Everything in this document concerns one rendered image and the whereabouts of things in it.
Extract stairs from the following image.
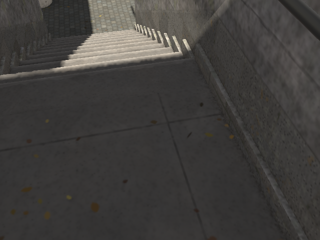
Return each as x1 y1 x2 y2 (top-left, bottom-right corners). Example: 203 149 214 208
0 29 185 84

